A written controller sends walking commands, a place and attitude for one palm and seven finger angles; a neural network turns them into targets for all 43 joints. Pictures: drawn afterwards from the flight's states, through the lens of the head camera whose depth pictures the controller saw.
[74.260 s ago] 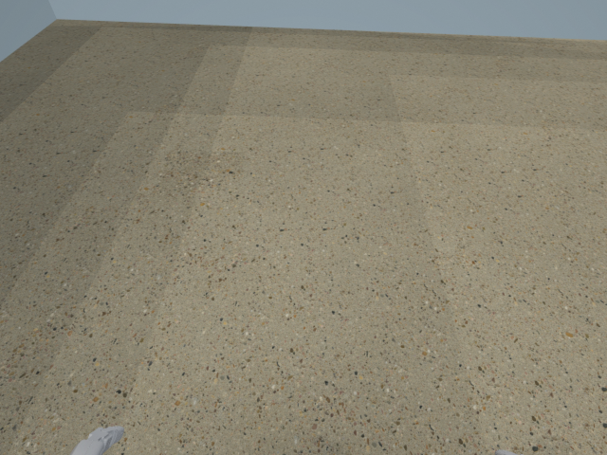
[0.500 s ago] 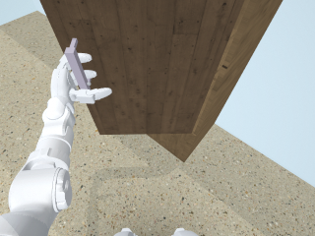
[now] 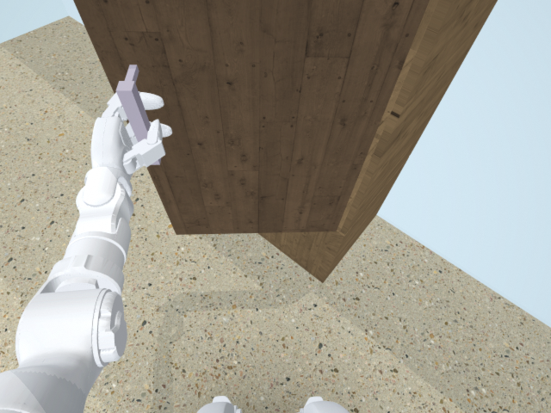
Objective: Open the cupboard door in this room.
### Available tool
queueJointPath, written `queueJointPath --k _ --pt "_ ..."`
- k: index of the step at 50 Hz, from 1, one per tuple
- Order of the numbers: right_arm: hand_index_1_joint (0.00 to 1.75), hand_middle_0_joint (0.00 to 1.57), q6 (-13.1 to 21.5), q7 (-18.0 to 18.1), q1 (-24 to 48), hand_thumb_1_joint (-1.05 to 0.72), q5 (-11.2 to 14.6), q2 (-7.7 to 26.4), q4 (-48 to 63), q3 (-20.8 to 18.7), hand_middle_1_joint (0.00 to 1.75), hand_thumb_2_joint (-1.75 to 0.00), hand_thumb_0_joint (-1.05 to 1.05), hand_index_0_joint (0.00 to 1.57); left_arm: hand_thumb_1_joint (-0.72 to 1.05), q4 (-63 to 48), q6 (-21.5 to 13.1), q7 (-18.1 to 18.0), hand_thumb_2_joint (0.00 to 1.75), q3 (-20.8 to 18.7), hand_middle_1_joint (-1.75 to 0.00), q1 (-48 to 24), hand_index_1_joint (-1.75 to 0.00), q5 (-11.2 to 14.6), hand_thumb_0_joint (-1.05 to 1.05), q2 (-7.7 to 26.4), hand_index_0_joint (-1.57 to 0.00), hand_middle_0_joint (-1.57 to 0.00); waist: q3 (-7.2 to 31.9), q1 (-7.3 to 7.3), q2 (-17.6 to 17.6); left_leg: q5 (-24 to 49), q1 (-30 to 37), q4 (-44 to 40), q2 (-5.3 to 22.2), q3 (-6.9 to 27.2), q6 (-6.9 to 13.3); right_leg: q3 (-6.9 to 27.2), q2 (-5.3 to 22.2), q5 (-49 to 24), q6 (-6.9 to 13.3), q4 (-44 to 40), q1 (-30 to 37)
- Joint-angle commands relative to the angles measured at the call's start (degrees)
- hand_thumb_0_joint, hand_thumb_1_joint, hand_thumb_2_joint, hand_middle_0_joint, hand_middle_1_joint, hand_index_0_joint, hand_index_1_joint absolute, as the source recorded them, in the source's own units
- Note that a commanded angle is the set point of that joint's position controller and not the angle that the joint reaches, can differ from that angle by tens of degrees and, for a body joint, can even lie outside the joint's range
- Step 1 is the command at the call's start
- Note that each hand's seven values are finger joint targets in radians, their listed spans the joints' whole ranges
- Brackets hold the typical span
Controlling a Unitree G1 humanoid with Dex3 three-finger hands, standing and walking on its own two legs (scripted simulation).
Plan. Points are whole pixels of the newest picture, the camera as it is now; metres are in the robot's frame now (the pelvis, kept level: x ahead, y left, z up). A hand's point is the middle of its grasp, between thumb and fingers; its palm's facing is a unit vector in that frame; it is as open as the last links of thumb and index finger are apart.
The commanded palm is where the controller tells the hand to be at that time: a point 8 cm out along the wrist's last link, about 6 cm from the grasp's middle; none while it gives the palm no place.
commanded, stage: pull the door open along its arc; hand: left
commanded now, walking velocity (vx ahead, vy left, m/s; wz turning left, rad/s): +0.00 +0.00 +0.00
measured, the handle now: (144, 118) +0.53 +0.18 +0.10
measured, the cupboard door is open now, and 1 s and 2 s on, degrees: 42 77 79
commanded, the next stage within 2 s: open thumb and fingers to let go in 1.06 s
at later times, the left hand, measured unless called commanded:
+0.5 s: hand (163, 204) +0.37 +0.13 +0.10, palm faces +0.00 -1.00 +0.06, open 5.9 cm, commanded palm +0.32 +0.20 +0.10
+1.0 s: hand (220, 276) +0.27 +0.06 +0.10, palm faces +0.37 -0.93 +0.02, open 6.0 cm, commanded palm +0.21 +0.10 +0.10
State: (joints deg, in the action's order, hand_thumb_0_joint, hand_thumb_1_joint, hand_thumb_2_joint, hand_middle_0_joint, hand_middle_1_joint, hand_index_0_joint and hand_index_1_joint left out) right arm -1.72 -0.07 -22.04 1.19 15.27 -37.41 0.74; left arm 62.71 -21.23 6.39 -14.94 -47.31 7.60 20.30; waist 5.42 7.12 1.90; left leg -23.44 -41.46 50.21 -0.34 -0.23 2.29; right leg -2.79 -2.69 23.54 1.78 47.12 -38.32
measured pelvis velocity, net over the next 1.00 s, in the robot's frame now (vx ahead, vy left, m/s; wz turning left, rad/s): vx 0.01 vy -0.04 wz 0.03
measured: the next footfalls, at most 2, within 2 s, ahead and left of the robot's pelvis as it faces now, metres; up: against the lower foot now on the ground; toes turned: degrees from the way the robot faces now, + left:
none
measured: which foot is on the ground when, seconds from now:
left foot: down 0.00-1.00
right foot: down 0.00-1.00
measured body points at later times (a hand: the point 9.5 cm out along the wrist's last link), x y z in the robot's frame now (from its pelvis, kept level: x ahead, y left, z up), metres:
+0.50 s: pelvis +0.02 +0.00 +0.01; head +0.05 +0.00 +0.46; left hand +0.37 +0.19 +0.10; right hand +0.11 -0.25 -0.09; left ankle +0.01 +0.09 -0.70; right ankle -0.01 -0.10 -0.70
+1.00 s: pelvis +0.01 -0.04 +0.02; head +0.00 -0.06 +0.46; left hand +0.25 +0.10 +0.11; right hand +0.20 -0.24 -0.07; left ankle +0.01 +0.09 -0.70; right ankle -0.01 -0.10 -0.70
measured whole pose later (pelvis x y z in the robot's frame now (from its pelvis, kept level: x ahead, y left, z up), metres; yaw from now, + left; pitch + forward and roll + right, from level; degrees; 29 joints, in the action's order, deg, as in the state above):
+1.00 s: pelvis +0.01 -0.04 +0.02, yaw +1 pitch +3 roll +0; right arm -6.4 -0.6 -11.4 -1.5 10.6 -27.7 2.3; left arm -7.9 -2.2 -28.4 11.8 15.7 -1.7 -4.8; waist 6.0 1.4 2.6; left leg -22.7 -24.0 43.3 -0.2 1.0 -0.5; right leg -3.6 -3.0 24.6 4.3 42.9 -21.9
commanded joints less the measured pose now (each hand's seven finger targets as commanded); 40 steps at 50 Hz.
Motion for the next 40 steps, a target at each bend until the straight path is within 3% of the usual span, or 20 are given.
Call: queueJointPath --k 1,2,4,8,11,13,15,17,21,22,23,24,27,31,32,34,37,40 --pt "0.3 0.2 1.1 0.6 -6.8 -0.9 0.1 9.4 3.7 -3.4 0.3 -0.9 0.0 0.2 0.9 -11.6 -4.3 1.3 0.9 -3.0 -1.35 -27.2 -1.35 -0.2 0.0 13.0 -0.4 -0.4 22.5 1.07 0.6 19.7 18.7 -4.6 0.4 3.4 -0.2 2.0 -0.6 -19.4 -0.4 -5.4 4.6" --pt "0.3 0.2 0.9 0.7 -6.9 -0.9 0.0 9.6 4.3 -3.2 0.3 -0.9 0.0 0.2 0.9 -12.3 -4.4 1.5 0.9 -4.3 -1.35 -25.1 -1.35 0.1 0.0 14.3 -0.4 -0.4 23.6 0.29 1.2 20.5 18.6 -4.9 0.2 3.2 -0.2 1.9 -0.5 -20.4 -0.3 -5.1 6.2" --pt "0.3 0.2 0.9 0.6 -5.9 -0.9 0.3 8.8 5.3 -3.2 0.3 -0.9 0.0 0.2 0.9 -15.2 -4.6 2.5 0.9 -2.5 -1.35 -23.4 -1.35 0.5 0.0 11.7 -0.4 -0.4 25.8 -0.28 2.4 23.2 20.4 -4.9 0.2 2.6 -0.2 2.0 -0.5 -23.1 -0.4 -5.0 7.6" --pt "0.3 0.2 0.6 0.4 -5.0 -0.9 0.8 8.6 7.1 -3.3 0.3 -0.9 0.0 0.2 0.9 -19.8 -3.8 3.4 0.9 -3.1 -1.35 -15.9 -1.35 1.9 0.0 11.3 -0.4 -0.4 26.5 -1.99 2.8 27.1 21.5 -5.2 0.4 2.1 -0.3 1.8 -0.7 -26.6 -0.3 -5.0 9.9" --pt "0.3 0.2 0.5 0.2 -3.5 -0.9 1.2 8.1 8.8 -3.3 0.3 -0.9 0.0 0.2 0.9 -24.3 -2.7 3.6 0.9 -2.0 -1.35 -8.6 -1.35 3.2 0.0 9.0 -0.4 -0.4 24.2 -3.07 0.8 26.5 20.4 -6.2 0.4 1.5 -0.2 1.6 -0.7 -27.0 -0.3 -5.9 11.9" --pt "0.3 0.2 0.7 0.2 -2.8 -0.9 1.4 8.1 10.0 -3.5 0.3 -0.9 0.0 0.2 0.9 -28.5 -2.2 3.6 0.9 -2.3 -1.35 -2.2 -1.35 3.8 0.0 8.6 -0.4 -0.4 24.7 -4.03 -0.5 28.5 20.6 -6.6 0.4 1.0 0.1 1.7 -0.6 -29.7 -0.4 -6.0 14.3" --pt "0.3 0.2 1.0 -0.1 -1.3 -0.9 1.7 7.4 11.4 -3.5 0.3 -0.9 0.0 0.2 0.9 -34.6 -1.4 3.3 0.9 -0.5 -1.35 3.6 -1.35 4.6 0.0 5.9 -0.4 -0.4 23.6 -4.81 -0.2 28.7 20.8 -7.4 0.4 0.5 0.1 1.7 -0.4 -30.6 -0.5 -6.5 15.4" --pt "0.3 0.2 1.5 -0.3 0.1 -0.9 1.8 7.2 12.7 -3.5 0.3 -0.9 0.0 0.2 0.9 -40.0 -0.5 3.1 0.9 0.4 -1.35 11.7 -1.35 5.1 0.0 4.4 -0.4 -0.4 22.5 -5.89 0.6 30.3 21.5 -7.6 0.4 0.3 0.1 1.4 -0.2 -31.0 -0.4 -6.6 16.3" --pt "0.3 0.2 2.2 -0.5 3.4 -0.9 2.1 6.4 15.0 -3.4 0.3 -0.9 0.0 0.2 0.9 -51.1 1.9 2.2 0.9 1.7 -1.35 26.2 -1.35 5.9 0.0 1.7 -0.4 -0.4 18.9 -7.14 -1.9 28.2 20.9 -9.4 0.4 -0.5 0.1 1.3 0.1 -31.2 -0.9 -7.6 18.1" --pt "0.3 0.2 2.8 -0.2 6.7 -0.9 1.9 4.7 15.3 -3.2 0.3 -0.9 0.0 0.2 0.9 -56.1 3.1 -6.1 0.9 -7.7 -1.35 25.9 -1.35 9.4 0.0 2.5 -0.4 -0.4 18.4 -12.67 -1.0 27.7 18.5 -10.1 -0.2 -0.8 -0.5 0.5 0.1 -29.4 -0.4 -8.1 20.3" --pt "0.3 0.2 3.4 -0.7 7.6 -0.9 1.5 3.9 15.9 -2.5 0.3 -0.9 0.0 0.2 0.9 -58.9 4.3 -9.8 0.9 -0.9 -1.35 30.3 -1.35 7.4 0.0 -4.1 -0.4 -0.4 17.0 -10.59 0.2 26.9 19.7 -10.9 -0.1 -1.1 -0.9 0.1 0.1 -28.6 -0.6 -7.9 19.8" --pt "0.3 0.2 3.7 -1.0 8.0 -0.9 1.5 4.0 15.9 -2.6 0.3 -0.9 0.0 0.2 0.9 -60.6 5.3 -12.3 0.9 -0.4 -1.35 34.6 -1.35 6.8 0.0 -5.4 -0.4 -0.4 14.9 -10.3 -1.6 26.2 19.9 -11.2 0.3 -0.6 -1.3 -0.5 0.1 -27.1 -0.6 -8.2 18.4" --pt "0.3 0.2 3.2 -1.3 9.8 -0.9 0.2 4.1 16.6 -2.5 0.3 -0.9 0.0 0.2 0.9 -67.9 7.0 -19.0 0.9 1.2 -1.35 42.6 -1.35 2.6 0.0 -5.7 -0.4 -0.4 14.1 -10.45 -3.8 26.1 19.8 -11.2 0.4 -0.2 -1.3 -0.5 0.6 -26.8 -0.5 -7.5 19.7" --pt "0.3 0.2 1.5 -1.5 12.4 -0.9 -0.9 2.6 17.7 -1.9 0.3 -0.9 0.0 0.2 0.9 -76.6 10.1 -27.0 0.9 7.9 -1.35 46.0 -1.35 -3.6 0.0 -11.1 -0.4 -0.4 12.6 -9.49 -2.6 22.2 20.3 -11.1 0.3 -0.4 -1.4 0.3 1.3 -24.1 -0.4 -7.8 18.8" --pt "0.3 0.2 0.9 -1.2 12.7 -0.9 -1.3 2.6 17.7 -1.9 0.3 -0.9 0.0 0.2 0.9 -76.6 11.1 -29.2 0.9 8.0 -1.35 47.6 -1.35 -4.9 0.0 -11.3 -0.4 -0.4 11.7 -9.28 -4.1 20.5 19.9 -11.0 0.2 -0.2 -1.2 0.4 1.3 -22.9 -0.5 -8.6 19.1" --pt "0.3 0.2 -0.1 -1.0 14.4 -0.9 -1.5 1.8 18.2 -1.5 0.3 -0.9 0.0 0.2 0.9 -78.7 13.1 -32.4 0.9 11.2 -1.35 48.5 -1.35 -5.8 0.0 -15.1 -0.4 -0.4 11.1 -8.79 -3.8 18.5 20.0 -10.9 0.0 -0.3 -1.3 0.8 1.6 -21.6 -0.6 -9.4 19.2" --pt "0.3 0.2 -1.3 -0.4 15.8 -0.9 -2.1 1.3 17.9 -1.1 0.3 -0.9 0.0 0.2 0.9 -79.3 15.2 -35.7 0.9 13.8 -1.35 49.8 -1.35 -7.2 0.0 -17.4 -0.4 -0.4 9.3 -8.01 -4.9 16.4 19.9 -10.7 -0.2 0.0 -1.3 1.3 1.8 -20.1 -0.6 -10.8 19.2" --pt "0.3 0.2 -2.1 -0.4 17.2 -0.9 -2.4 0.6 18.1 -0.8 0.3 -0.9 0.0 0.2 0.9 -80.9 16.2 -37.7 0.9 17.8 -1.35 52.2 -1.35 -8.5 0.0 -21.0 -0.4 -0.4 9.2 -8.03 -3.1 16.6 20.1 -10.2 -0.4 0.0 -1.5 1.6 2.4 -21.7 -0.4 -10.8 19.6"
